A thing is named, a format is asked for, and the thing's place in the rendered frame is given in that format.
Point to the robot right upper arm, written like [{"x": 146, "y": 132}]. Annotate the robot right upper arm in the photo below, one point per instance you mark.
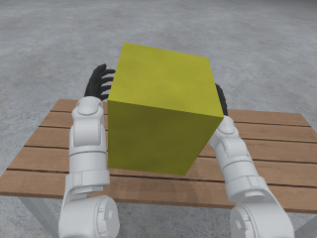
[{"x": 259, "y": 220}]

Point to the robot left upper arm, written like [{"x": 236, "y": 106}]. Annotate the robot left upper arm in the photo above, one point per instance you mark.
[{"x": 90, "y": 217}]

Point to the table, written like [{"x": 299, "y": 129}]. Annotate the table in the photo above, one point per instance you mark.
[{"x": 282, "y": 145}]

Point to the robot left forearm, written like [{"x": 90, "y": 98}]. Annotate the robot left forearm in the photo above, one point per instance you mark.
[{"x": 87, "y": 151}]

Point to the left robot hand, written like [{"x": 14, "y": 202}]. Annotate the left robot hand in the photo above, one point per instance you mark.
[{"x": 94, "y": 87}]

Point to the right robot hand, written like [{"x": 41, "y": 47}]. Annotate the right robot hand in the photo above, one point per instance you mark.
[{"x": 222, "y": 99}]

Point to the carton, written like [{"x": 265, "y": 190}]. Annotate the carton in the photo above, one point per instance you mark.
[{"x": 162, "y": 109}]

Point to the robot right forearm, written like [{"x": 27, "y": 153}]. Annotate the robot right forearm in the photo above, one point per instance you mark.
[{"x": 243, "y": 183}]

